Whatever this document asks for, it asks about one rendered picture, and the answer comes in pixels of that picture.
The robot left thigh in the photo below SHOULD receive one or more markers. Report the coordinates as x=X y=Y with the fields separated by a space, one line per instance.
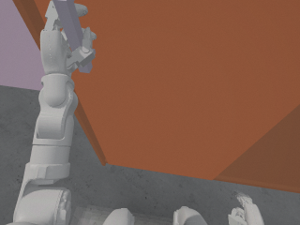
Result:
x=119 y=217

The wardrobe door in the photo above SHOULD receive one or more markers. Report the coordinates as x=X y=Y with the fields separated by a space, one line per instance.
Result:
x=275 y=157
x=185 y=87

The left robot upper arm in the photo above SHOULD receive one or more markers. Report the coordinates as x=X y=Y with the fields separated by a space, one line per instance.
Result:
x=44 y=206

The robot left hand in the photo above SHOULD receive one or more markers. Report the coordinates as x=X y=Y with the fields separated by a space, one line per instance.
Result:
x=54 y=46

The robot right hand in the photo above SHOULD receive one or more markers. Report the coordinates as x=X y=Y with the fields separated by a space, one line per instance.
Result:
x=251 y=214

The robot left forearm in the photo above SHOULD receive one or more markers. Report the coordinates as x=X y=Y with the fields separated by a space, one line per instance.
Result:
x=53 y=134

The robot right thigh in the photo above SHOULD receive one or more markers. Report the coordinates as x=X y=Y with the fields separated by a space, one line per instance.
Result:
x=187 y=216

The handle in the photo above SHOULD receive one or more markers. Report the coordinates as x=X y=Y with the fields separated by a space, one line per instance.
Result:
x=69 y=19

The robot thigh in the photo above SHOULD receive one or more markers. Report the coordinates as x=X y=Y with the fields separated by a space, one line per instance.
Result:
x=187 y=216
x=119 y=217

